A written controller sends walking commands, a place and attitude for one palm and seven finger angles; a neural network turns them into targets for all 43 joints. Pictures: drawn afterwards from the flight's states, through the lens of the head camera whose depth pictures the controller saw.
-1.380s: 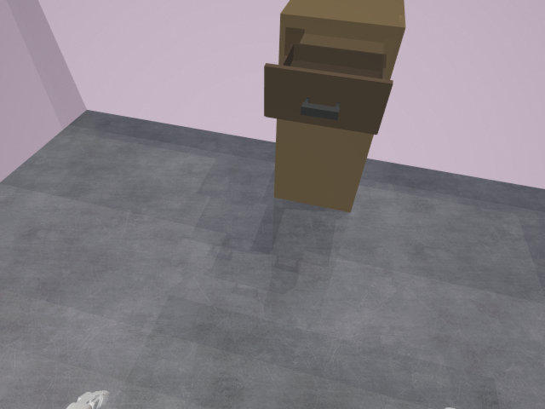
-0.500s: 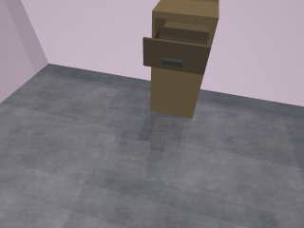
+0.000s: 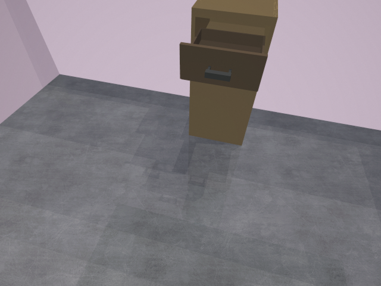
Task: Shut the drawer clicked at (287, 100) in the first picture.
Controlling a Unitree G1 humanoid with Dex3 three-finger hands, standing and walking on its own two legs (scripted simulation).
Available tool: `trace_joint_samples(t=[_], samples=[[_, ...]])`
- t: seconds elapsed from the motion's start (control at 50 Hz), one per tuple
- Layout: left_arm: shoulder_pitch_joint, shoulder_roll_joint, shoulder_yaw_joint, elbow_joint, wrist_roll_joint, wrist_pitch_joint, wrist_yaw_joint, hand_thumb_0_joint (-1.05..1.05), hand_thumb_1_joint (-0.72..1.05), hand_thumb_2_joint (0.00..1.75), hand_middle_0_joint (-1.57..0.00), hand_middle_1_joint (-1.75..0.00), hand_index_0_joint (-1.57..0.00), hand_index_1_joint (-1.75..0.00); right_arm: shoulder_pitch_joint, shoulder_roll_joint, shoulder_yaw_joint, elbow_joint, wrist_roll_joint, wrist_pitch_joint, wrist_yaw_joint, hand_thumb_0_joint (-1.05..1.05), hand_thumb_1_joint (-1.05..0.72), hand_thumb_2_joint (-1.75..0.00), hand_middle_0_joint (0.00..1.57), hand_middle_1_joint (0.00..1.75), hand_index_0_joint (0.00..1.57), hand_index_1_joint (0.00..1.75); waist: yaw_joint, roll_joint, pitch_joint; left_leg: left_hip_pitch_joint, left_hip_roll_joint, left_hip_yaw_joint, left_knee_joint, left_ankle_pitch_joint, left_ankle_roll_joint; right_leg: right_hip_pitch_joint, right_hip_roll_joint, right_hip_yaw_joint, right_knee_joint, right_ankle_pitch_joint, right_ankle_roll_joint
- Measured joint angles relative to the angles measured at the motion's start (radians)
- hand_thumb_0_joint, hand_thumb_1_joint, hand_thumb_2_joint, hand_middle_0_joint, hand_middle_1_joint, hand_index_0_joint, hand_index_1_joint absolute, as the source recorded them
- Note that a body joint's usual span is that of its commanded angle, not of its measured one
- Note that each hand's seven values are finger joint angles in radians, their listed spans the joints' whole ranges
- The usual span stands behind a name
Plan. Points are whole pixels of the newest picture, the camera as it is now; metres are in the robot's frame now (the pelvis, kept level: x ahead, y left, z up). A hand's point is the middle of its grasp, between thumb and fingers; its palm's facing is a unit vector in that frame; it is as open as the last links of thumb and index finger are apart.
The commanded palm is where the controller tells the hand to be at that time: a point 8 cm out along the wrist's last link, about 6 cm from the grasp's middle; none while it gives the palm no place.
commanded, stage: look at it before walking up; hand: left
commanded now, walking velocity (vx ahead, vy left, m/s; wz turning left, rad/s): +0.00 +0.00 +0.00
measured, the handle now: (218, 72) +0.90 -0.06 -0.03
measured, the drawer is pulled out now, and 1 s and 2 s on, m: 0.29 0.29 0.29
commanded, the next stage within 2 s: walk to a spot facing it in 0.36 s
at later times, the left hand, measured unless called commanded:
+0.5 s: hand out of the picture +0.08 +0.25 -0.16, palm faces -0.02 -0.94 -0.33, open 7.4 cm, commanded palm none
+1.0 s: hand out of the picture +0.12 +0.13 -0.17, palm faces -0.14 -0.97 -0.22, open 7.4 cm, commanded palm none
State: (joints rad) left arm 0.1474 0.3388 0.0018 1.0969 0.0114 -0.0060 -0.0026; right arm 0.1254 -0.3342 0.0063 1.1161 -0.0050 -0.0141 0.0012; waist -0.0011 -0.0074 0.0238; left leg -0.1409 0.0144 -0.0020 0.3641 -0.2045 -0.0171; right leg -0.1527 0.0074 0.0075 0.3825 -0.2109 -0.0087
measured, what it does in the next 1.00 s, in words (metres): walks ahead: right foot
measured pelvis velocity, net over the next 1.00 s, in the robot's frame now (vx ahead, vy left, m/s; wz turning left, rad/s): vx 0.09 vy -0.06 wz -0.24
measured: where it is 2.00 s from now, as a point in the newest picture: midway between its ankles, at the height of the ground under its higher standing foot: (204, 277)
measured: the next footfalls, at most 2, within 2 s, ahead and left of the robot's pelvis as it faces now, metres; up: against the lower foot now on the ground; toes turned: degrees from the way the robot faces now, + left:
right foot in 0.84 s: +0.10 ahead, -0.14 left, +0.00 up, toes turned -15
left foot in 1.36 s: +0.41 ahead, +0.00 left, +0.00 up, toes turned -18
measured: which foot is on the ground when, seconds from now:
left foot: down 0.00-0.84, up 0.86-1.00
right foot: down 0.00-0.66, up 0.68-0.82, down 0.84-1.00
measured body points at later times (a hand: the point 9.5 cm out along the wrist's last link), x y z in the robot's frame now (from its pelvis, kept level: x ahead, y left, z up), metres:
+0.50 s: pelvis +0.01 +0.00 +0.00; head +0.01 +0.00 +0.45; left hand +0.08 +0.30 -0.13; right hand +0.09 -0.30 -0.13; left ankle +0.00 +0.13 -0.75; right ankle +0.00 -0.11 -0.75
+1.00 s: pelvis +0.09 -0.06 -0.01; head +0.11 -0.07 +0.44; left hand +0.13 +0.18 -0.16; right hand +0.06 -0.31 -0.17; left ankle +0.09 +0.08 -0.66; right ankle +0.07 -0.13 -0.75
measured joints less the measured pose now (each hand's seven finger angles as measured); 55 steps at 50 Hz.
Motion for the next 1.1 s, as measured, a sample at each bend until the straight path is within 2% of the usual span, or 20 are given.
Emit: trace_joint_samples(t=[0.52, 0.62, 0.68, 0.76, 0.82, 0.84, 0.86, 0.88, 0.9, 0.94, 1.0, 1.1], samples=[[-0.003, 0.0, 0.002, -0.006, -0.001, -0.001, 0.005, 0.01, 0.91, 0.9, -0.21, -0.3, -0.2, -0.3, -0.015, -0.001, 0.003, -0.004, -0.002, 0.001, -0.005, 0.01, -0.9, -0.89, 0.2, 0.3, 0.2, 0.3, 0.005, 0.0, -0.007, 0.032, 0.004, 0.007, -0.022, -0.005, -0.002, 0.029, 0.003, 0.007, -0.023, -0.002, 0.0], [0.057, -0.031, 0.011, -0.017, 0.005, 0.027, -0.004, 0.01, 0.91, 0.9, -0.2, -0.3, -0.2, -0.3, 0.027, 0.031, -0.003, -0.02, -0.011, 0.013, -0.004, 0.01, -0.9, -0.89, 0.2, 0.29, 0.2, 0.3, 0.017, 0.002, -0.028, 0.017, 0.018, 0.043, 0.057, -0.068, -0.003, -0.003, 0.019, 0.042, 0.059, -0.05, -0.004], [0.113, -0.052, 0.021, -0.032, 0.008, 0.04, -0.019, 0.01, 0.91, 0.9, -0.2, -0.3, -0.2, -0.3, 0.073, 0.059, -0.012, -0.04, -0.013, 0.013, 0.0, 0.01, -0.9, -0.89, 0.2, 0.29, 0.2, 0.3, 0.02, -0.007, -0.035, 0.012, 0.024, 0.077, 0.103, -0.114, -0.001, -0.048, 0.024, 0.065, 0.164, -0.135, -0.015], [0.159, -0.088, 0.037, -0.044, 0.011, 0.051, -0.034, 0.01, 0.91, 0.9, -0.2, -0.3, -0.2, -0.3, 0.129, 0.088, -0.028, -0.056, -0.013, -0.006, -0.001, 0.01, -0.9, -0.89, 0.2, 0.29, 0.2, 0.3, 0.018, -0.008, -0.01, 0.047, 0.043, 0.137, 0.108, -0.15, -0.013, -0.16, -0.005, -0.007, 0.379, -0.245, -0.007], [0.163, -0.116, 0.045, -0.065, 0.011, 0.039, -0.045, 0.01, 0.91, 0.9, -0.2, -0.3, -0.2, -0.3, 0.166, 0.091, -0.037, -0.05, -0.016, -0.009, -0.003, 0.01, -0.9, -0.89, 0.2, 0.3, 0.2, 0.3, 0.012, 0.017, 0.022, 0.066, 0.078, 0.161, 0.143, -0.189, -0.04, -0.182, -0.027, -0.065, 0.33, -0.213, -0.008], [0.166, -0.121, 0.046, -0.078, 0.011, 0.024, -0.048, 0.01, 0.91, 0.9, -0.2, -0.3, -0.2, -0.3, 0.181, 0.09, -0.039, -0.046, -0.015, -0.006, -0.003, 0.01, -0.9, -0.89, 0.2, 0.3, 0.2, 0.3, 0.013, 0.028, 0.03, 0.048, 0.098, 0.161, 0.206, -0.224, -0.039, -0.17, -0.024, -0.078, 0.276, -0.147, -0.014], [0.165, -0.124, 0.048, -0.087, 0.013, 0.005, -0.045, 0.01, 0.91, 0.9, -0.2, -0.3, -0.2, -0.3, 0.189, 0.091, -0.04, -0.038, -0.011, 0.002, -0.001, 0.01, -0.9, -0.89, 0.2, 0.3, 0.2, 0.3, 0.016, 0.035, 0.035, 0.001, 0.112, 0.145, 0.329, -0.272, -0.033, -0.177, -0.014, -0.089, 0.29, -0.102, -0.031], [0.166, -0.128, 0.05, -0.092, 0.009, -0.011, -0.036, 0.01, 0.91, 0.9, -0.2, -0.3, -0.2, -0.3, 0.191, 0.092, -0.041, -0.029, -0.01, 0.013, 0.0, 0.01, -0.9, -0.89, 0.2, 0.3, 0.2, 0.3, 0.02, 0.038, 0.041, -0.056, 0.111, 0.113, 0.472, -0.302, -0.026, -0.177, -0.004, -0.095, 0.311, -0.109, -0.046], [0.17, -0.134, 0.051, -0.096, 0.005, -0.022, -0.027, 0.01, 0.91, 0.9, -0.2, -0.3, -0.2, -0.3, 0.189, 0.095, -0.043, -0.022, -0.009, 0.021, 0.002, 0.01, -0.9, -0.89, 0.2, 0.29, 0.2, 0.3, 0.024, 0.039, 0.044, -0.111, 0.102, 0.085, 0.596, -0.298, -0.018, -0.163, 0.006, -0.098, 0.309, -0.126, -0.058], [0.189, -0.145, 0.053, -0.097, 0.002, -0.032, -0.015, 0.01, 0.91, 0.9, -0.2, -0.3, -0.2, -0.3, 0.174, 0.1, -0.047, -0.021, -0.01, 0.025, 0.005, 0.01, -0.91, -0.89, 0.2, 0.29, 0.2, 0.3, 0.034, 0.032, 0.04, -0.211, 0.091, 0.066, 0.755, -0.24, -0.011, -0.121, 0.024, -0.088, 0.257, -0.134, -0.07], [0.227, -0.164, 0.047, -0.085, 0.006, -0.037, -0.005, 0.01, 0.91, 0.9, -0.2, -0.3, -0.2, -0.3, 0.125, 0.105, -0.055, -0.055, -0.015, 0.017, 0.009, 0.01, -0.91, -0.89, 0.2, 0.29, 0.2, 0.3, 0.035, 0.02, 0.029, -0.336, 0.09, 0.067, 0.814, -0.14, -0.02, -0.058, 0.044, -0.051, 0.143, -0.091, -0.071], [0.273, -0.196, 0.037, -0.055, 0.01, -0.046, -0.003, 0.01, 0.91, 0.9, -0.21, -0.3, -0.2, -0.3, 0.041, 0.118, -0.066, -0.134, -0.016, 0.002, 0.015, 0.01, -0.91, -0.9, 0.2, 0.29, 0.2, 0.3, 0.021, 0.023, 0.01, -0.477, 0.105, 0.047, 0.752, -0.011, -0.043, 0.026, 0.063, 0.01, 0.004, -0.05, -0.069]])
